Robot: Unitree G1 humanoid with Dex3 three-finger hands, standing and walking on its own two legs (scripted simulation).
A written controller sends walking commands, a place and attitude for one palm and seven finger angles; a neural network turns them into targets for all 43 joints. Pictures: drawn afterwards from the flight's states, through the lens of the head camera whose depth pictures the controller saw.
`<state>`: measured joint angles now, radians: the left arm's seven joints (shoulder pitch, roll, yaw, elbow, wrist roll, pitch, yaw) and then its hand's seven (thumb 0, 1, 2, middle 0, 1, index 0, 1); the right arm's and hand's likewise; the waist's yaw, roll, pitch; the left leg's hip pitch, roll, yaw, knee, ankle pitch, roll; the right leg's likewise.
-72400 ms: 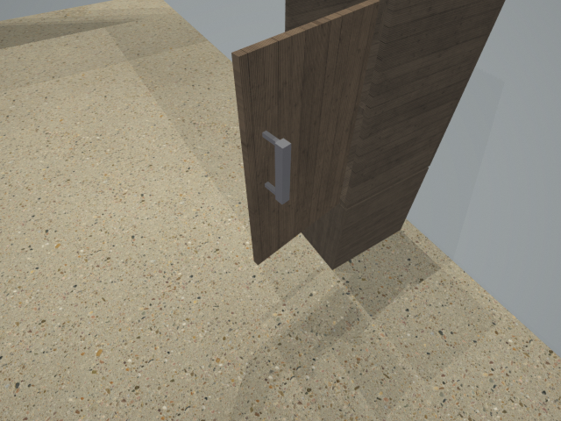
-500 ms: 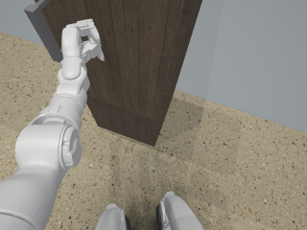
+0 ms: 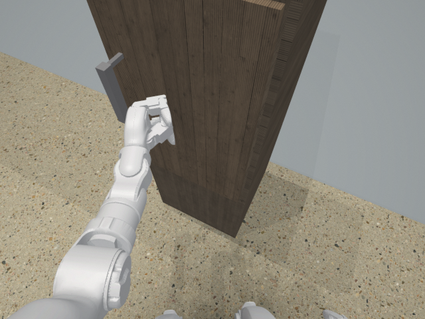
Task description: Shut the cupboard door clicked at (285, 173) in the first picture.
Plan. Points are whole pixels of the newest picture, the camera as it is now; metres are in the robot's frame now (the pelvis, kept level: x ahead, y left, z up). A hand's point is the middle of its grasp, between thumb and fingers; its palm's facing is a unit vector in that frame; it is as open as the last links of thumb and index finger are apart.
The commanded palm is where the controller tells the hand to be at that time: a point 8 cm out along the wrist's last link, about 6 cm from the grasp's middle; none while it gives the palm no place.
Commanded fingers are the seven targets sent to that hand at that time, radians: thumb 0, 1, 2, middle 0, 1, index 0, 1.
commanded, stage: draw the hand back to the body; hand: left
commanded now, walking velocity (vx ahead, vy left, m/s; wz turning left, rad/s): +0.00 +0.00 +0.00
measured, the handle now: (121, 90) +0.58 +0.18 +0.07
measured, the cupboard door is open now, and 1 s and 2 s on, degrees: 0 0 0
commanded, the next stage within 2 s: step back with the hand held close in 1.52 s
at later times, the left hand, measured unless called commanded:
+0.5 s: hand (106, 177) +0.32 +0.15 +0.13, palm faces -0.03 -1.00 -0.08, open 3.1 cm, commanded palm +0.29 +0.21 +0.15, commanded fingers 0.00 0.90 0.90 -1.05 -1.23 -1.05 -1.23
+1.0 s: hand out of the picture +0.22 +0.26 +0.19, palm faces +0.36 -0.87 -0.33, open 5.0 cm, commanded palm +0.17 +0.30 +0.21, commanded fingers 0.00 0.90 0.90 -0.37 -0.48 -0.37 -0.48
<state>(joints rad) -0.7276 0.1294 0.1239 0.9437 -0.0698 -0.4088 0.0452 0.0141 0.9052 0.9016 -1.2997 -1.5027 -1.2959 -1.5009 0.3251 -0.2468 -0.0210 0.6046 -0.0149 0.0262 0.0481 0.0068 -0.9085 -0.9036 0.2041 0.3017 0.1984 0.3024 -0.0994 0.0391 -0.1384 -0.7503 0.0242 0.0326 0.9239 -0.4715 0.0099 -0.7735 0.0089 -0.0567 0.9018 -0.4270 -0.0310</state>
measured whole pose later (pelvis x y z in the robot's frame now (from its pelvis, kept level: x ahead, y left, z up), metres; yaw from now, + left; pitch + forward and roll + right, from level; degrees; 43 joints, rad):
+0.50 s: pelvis -0.01 +0.00 +0.03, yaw +0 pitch +4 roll +0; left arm -0.16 0.22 0.09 0.33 -0.17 -0.17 -0.12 0.01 0.90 0.90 -1.25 -1.45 -1.25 -1.45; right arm 0.24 -0.26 0.02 0.56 0.06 0.02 -0.05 0.01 -0.91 -0.90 0.20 0.30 0.20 0.30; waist -0.02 0.05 -0.08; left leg -0.37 0.01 0.04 0.67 -0.36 0.01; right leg -0.40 0.00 -0.04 0.67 -0.33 -0.03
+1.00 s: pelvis +0.01 +0.02 +0.06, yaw +1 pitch -4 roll -1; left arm 0.33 0.31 0.23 -0.24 -0.07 -0.05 0.07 0.01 0.90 0.90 -0.63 -0.77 -0.63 -0.77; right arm 0.20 -0.21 0.05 0.60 0.02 -0.02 -0.08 0.01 -0.90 -0.90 0.21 0.30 0.20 0.30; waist 0.06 0.07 0.00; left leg -0.08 -0.02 0.04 0.42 -0.27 0.04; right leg -0.10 -0.01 -0.05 0.40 -0.24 0.00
